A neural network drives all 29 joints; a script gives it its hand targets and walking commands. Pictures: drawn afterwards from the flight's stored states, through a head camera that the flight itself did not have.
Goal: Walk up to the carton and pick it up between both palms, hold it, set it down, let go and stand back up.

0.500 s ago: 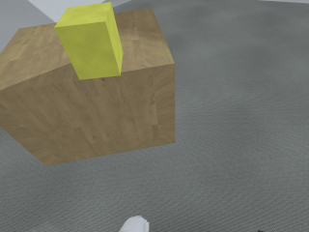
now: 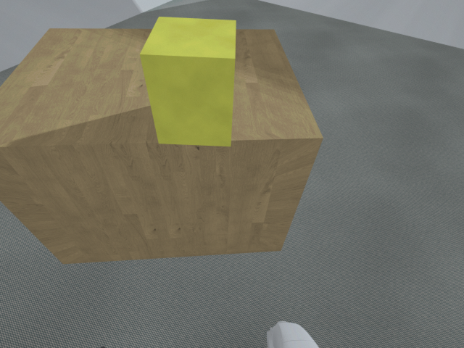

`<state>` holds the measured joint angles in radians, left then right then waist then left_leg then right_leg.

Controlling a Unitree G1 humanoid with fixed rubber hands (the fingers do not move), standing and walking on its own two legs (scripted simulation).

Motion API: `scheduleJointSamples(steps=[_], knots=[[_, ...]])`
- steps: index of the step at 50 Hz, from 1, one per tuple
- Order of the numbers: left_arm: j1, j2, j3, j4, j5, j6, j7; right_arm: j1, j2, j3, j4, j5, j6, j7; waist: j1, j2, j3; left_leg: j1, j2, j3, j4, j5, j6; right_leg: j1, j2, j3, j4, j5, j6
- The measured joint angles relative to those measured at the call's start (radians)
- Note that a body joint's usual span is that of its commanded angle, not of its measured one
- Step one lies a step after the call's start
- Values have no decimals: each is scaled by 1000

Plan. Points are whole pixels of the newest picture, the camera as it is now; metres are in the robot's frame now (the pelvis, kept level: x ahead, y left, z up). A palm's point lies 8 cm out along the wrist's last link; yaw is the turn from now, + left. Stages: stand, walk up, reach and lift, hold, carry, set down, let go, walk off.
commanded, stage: walk up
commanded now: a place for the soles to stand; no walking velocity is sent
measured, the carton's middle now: (196, 83) +0.74 +0.05 +0.07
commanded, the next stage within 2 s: none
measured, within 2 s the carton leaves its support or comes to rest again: neither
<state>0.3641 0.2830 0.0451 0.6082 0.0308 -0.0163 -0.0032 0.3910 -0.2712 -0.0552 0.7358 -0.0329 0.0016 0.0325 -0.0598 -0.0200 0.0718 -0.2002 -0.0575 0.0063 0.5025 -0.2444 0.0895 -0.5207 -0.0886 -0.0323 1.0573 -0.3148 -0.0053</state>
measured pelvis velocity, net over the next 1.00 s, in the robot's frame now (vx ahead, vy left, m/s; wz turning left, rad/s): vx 0.22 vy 0.13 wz -0.03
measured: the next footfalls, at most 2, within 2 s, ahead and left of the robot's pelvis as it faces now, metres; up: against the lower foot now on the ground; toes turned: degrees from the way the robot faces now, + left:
right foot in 0.24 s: +0.21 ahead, -0.10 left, +0.00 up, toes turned -5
left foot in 0.70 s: +0.33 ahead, +0.22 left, +0.00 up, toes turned +4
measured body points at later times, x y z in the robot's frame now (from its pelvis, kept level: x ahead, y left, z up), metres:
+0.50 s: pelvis +0.14 +0.02 +0.00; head +0.15 -0.03 +0.45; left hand +0.15 +0.29 -0.09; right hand +0.24 -0.25 -0.13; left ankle +0.21 +0.21 -0.65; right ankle +0.17 -0.10 -0.74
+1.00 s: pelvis +0.22 +0.13 -0.01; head +0.23 +0.14 +0.44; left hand +0.31 +0.39 -0.13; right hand +0.31 -0.14 -0.12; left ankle +0.29 +0.21 -0.74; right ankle +0.22 -0.01 -0.70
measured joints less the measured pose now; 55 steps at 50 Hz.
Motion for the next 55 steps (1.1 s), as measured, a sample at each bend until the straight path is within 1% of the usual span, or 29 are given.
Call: scheduleJointSamples(steps=[3,5,8,11,12,13,14,16,17,18,19,21,24,27,29,32,35,36,37,39,40,41,43,46,51,53,54,55], knots=[[-5,-5,3,14,0,9,4,30,5,5,5,-8,-7,2,-16,0,-17,35,-16,3,-38,-11,7,-7,7,-7,-122,41,10],[-14,-14,1,20,0,13,9,45,9,9,1,-10,-10,2,-29,8,-15,55,-23,0,-55,-21,9,6,15,-16,-217,62,9],[-37,-33,-5,18,0,8,20,61,11,17,-5,-12,-5,3,-44,31,1,76,-29,-8,-47,-50,9,49,37,-41,-354,88,-3],[-54,-53,-12,7,5,-5,34,78,6,27,-5,-6,7,5,-43,52,6,77,-32,-10,16,-115,6,120,70,-72,-467,146,-27],[-53,-54,-15,-2,8,-12,39,87,5,31,-6,-4,10,6,-37,55,2,68,-36,-9,59,-149,4,154,79,-78,-505,169,-39],[-57,-59,-17,-5,14,-19,45,90,1,31,-4,-6,12,7,-22,68,4,44,-29,-9,133,-187,-8,169,90,-81,-510,151,-54],[-63,-64,-21,-6,24,-24,51,82,0,31,2,-10,18,8,-4,83,14,6,-19,-10,251,-223,-37,167,99,-85,-477,125,-58],[-54,-64,-24,3,32,-22,65,68,3,36,3,-24,42,9,20,78,19,-89,-17,1,500,-276,-74,181,82,-83,-431,79,-54],[-42,-63,-23,14,30,-17,71,61,1,36,-1,-30,54,11,29,71,14,-137,-11,11,595,-268,-86,198,67,-80,-432,65,-52],[-24,-64,-21,27,28,-15,75,53,-4,32,-8,-35,62,15,38,66,9,-181,1,17,655,-243,-97,221,51,-78,-449,69,-49],[-4,-65,-20,40,26,-16,77,42,-13,25,-17,-37,66,19,46,68,5,-220,20,15,679,-208,-107,245,40,-75,-473,72,-40],[38,-68,-21,68,25,-25,75,13,-36,8,-38,-33,64,29,61,80,2,-286,64,-7,670,-127,-121,289,26,-70,-527,82,-21],[91,-61,-19,111,23,-36,67,-36,-58,-10,-59,-24,51,48,73,102,7,-357,126,-42,617,-18,-136,338,15,-64,-581,91,-6],[127,-47,-12,137,18,-44,56,-76,-52,-10,-61,-17,46,60,82,112,9,-387,172,-41,521,61,-143,367,7,-66,-606,82,7],[146,-37,-8,136,12,-49,48,-99,-39,-2,-57,-13,45,59,94,113,13,-379,187,-29,437,91,-139,378,5,-65,-610,71,21],[165,-23,-8,114,2,-46,34,-135,-13,13,-54,-8,38,44,114,104,24,-321,183,-9,290,108,-126,376,1,-59,-580,40,48],[177,-7,-15,81,3,-28,25,-156,6,24,-60,-10,20,26,122,88,30,-203,152,20,122,134,-97,351,-8,-46,-488,-27,73],[170,4,-16,75,3,-20,24,-164,19,24,-54,-13,11,19,115,62,38,-175,133,31,99,51,-90,334,-27,-35,-431,-61,66],[150,13,-15,70,4,-8,23,-175,31,28,-49,-17,6,12,109,31,58,-173,111,42,117,16,-84,309,-41,-10,-351,-94,42],[121,6,-14,50,0,18,30,-182,35,44,-52,-6,11,-1,98,22,77,-173,114,47,157,10,-76,241,2,25,-157,-225,19],[111,0,-17,42,-3,30,35,-183,34,48,-52,7,18,-7,88,24,75,-166,122,51,156,18,-72,207,25,28,-73,-253,15],[101,-5,-18,36,-6,39,38,-181,33,48,-51,15,26,-13,77,24,70,-157,126,57,145,23,-67,176,43,31,-14,-262,12],[80,-12,-20,24,-14,48,39,-169,28,45,-51,19,36,-24,56,21,52,-141,123,69,115,31,-56,132,64,37,27,-243,13],[53,-17,-19,5,-14,44,34,-151,15,40,-38,18,38,-34,40,18,24,-130,114,92,89,35,-41,109,74,42,-22,-194,21],[28,-19,-12,3,-9,38,24,-132,8,44,-26,13,35,-39,28,23,-5,-135,113,135,107,12,-32,161,82,30,-226,-146,27],[23,-19,-9,4,-10,32,20,-128,5,50,-25,15,38,-38,32,29,-10,-146,119,150,134,-5,-35,208,88,22,-341,-80,18],[23,-17,-6,3,-9,28,17,-125,4,54,-23,19,40,-36,38,27,-15,-153,121,161,149,-16,-37,237,90,25,-405,-40,7],[18,-21,-4,10,-7,25,15,-125,-1,57,-17,25,41,-33,46,37,-16,-157,131,168,162,-25,-41,245,99,31,-433,7,1]])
